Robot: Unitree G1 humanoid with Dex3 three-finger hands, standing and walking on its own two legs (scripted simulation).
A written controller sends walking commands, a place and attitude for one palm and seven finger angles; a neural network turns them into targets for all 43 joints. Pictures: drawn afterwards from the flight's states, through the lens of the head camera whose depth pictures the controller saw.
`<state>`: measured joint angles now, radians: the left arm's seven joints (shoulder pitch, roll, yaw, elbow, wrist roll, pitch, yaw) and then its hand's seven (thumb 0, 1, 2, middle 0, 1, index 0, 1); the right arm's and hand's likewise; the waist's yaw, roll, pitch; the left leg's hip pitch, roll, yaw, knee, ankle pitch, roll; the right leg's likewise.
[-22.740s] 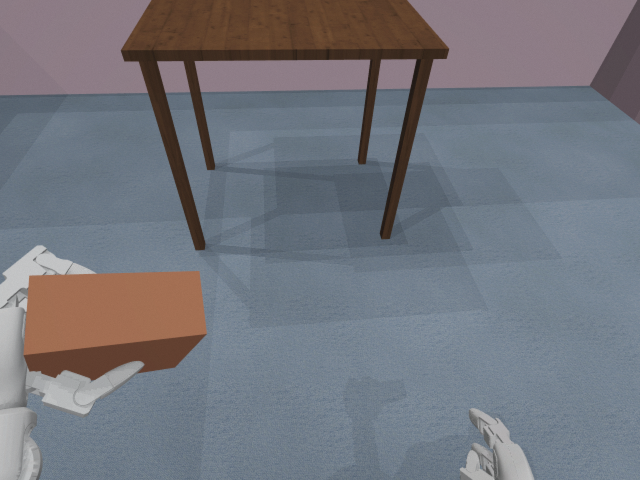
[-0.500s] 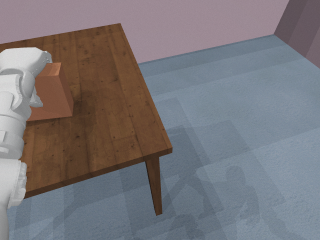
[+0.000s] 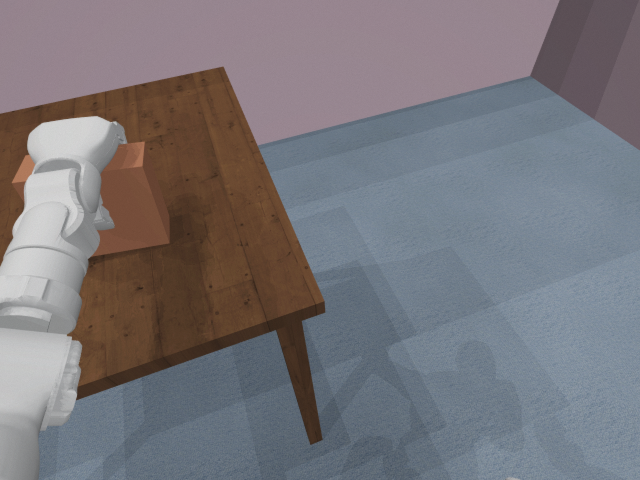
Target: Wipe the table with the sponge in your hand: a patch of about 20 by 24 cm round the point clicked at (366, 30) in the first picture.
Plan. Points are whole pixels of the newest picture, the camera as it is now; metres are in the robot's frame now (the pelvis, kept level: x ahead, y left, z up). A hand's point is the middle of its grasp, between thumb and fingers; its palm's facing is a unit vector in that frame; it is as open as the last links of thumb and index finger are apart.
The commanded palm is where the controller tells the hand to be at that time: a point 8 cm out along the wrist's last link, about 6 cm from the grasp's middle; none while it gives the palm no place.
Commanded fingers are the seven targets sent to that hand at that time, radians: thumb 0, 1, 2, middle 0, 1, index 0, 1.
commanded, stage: wipe back along the middle lane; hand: left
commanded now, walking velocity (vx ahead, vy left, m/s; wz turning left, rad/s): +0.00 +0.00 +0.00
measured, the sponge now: (108, 215) +0.42 +0.32 +0.10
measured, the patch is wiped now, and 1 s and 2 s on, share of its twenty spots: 0.40 0.65 0.65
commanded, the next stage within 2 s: slide across to the third lane in 1.46 s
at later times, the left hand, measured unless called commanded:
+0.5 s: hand (92, 206) +0.39 +0.30 +0.15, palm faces +0.00 +0.01 -1.00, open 10.3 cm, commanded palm +0.35 +0.29 +0.19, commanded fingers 0.00 0.10 1.30 -1.20 -1.60 -1.20 -1.60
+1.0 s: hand (91, 237) +0.34 +0.28 +0.15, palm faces +0.09 +0.00 -1.00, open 10.3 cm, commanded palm +0.29 +0.27 +0.18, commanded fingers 0.00 0.10 1.30 -1.20 -1.60 -1.20 -1.60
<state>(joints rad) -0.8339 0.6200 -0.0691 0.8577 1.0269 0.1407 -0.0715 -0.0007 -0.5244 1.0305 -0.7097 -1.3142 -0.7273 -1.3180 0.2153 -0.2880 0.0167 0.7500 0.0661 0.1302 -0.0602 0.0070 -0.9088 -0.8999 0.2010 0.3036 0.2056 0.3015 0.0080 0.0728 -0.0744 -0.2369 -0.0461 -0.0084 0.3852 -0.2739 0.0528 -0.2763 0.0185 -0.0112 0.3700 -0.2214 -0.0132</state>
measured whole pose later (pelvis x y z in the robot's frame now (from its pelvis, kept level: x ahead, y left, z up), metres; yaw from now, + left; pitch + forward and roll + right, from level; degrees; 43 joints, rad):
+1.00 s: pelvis +0.00 +0.01 +0.00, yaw +0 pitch +3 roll -1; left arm -0.35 0.51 -0.13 0.14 0.95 0.45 -0.09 0.00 -0.51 1.03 -0.69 -1.32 -0.71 -1.33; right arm 0.09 -0.28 0.06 0.67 0.07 0.12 -0.02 0.01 -0.91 -0.90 0.20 0.30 0.20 0.30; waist 0.09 0.11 -0.08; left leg -0.15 -0.06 0.00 0.42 -0.31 0.06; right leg -0.21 0.01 0.00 0.43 -0.27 0.00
